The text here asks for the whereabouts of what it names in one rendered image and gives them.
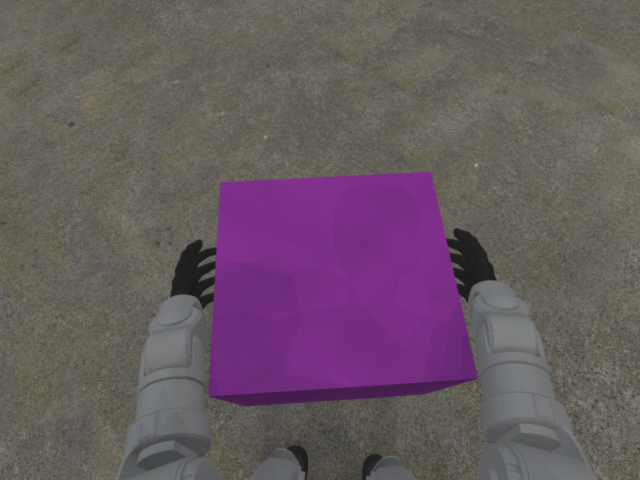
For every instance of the robot right hand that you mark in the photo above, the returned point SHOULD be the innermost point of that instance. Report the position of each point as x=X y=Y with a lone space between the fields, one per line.
x=473 y=260

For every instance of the left robot upper arm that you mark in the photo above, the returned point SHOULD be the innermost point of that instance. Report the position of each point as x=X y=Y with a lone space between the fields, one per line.
x=188 y=468

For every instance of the right robot upper arm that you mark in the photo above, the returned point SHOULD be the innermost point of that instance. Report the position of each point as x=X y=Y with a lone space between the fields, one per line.
x=506 y=460

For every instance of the left robot thigh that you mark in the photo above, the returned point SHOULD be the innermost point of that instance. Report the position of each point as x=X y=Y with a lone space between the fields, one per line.
x=276 y=468

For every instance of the carton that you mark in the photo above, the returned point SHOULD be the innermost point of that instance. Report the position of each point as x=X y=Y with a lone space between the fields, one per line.
x=334 y=288

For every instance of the left robot forearm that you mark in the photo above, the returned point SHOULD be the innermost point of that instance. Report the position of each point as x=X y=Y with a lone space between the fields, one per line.
x=170 y=421

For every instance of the robot left hand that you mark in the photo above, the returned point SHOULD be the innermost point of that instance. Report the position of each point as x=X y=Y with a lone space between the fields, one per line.
x=187 y=274

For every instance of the left robot foot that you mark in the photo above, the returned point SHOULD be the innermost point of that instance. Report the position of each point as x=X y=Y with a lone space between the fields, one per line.
x=301 y=456

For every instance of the right robot forearm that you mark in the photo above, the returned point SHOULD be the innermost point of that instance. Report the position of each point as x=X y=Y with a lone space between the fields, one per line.
x=519 y=403

